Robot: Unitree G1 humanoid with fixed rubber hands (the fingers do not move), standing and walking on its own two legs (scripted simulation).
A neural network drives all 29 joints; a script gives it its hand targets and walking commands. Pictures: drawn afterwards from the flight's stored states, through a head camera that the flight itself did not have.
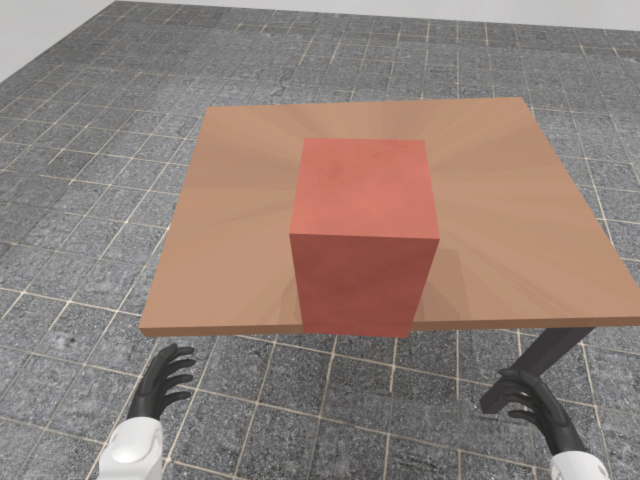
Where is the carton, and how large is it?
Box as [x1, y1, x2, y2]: [289, 138, 439, 337]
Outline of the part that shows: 304,138 289,231 304,332 407,337 439,240 424,140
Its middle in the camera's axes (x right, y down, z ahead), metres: +0.05 +0.01 +0.57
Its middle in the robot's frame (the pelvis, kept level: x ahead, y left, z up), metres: +0.42 -0.04 +0.02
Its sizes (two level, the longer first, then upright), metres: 0.170 0.162 0.247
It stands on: a table, 0.67 m high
